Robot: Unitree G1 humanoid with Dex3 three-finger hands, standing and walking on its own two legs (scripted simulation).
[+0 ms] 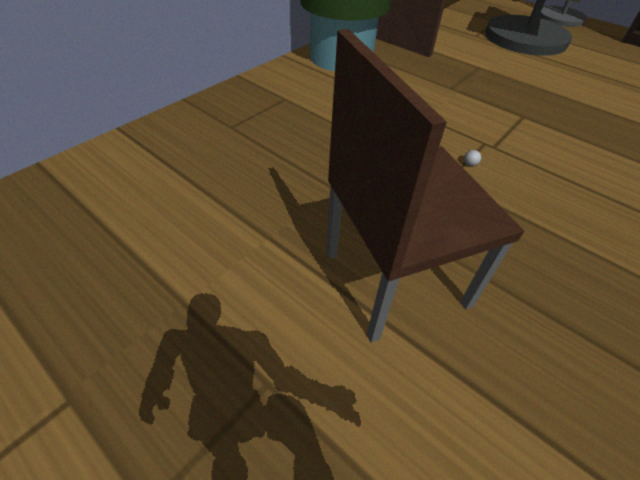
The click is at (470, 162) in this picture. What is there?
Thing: free ball
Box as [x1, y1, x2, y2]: [464, 150, 480, 165]
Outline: 470,150 465,154 464,160 469,165 475,165 480,160 480,154 476,150
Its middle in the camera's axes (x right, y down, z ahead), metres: +0.80 -0.39 +2.02
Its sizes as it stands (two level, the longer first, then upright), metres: 0.084 0.084 0.084
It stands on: the floor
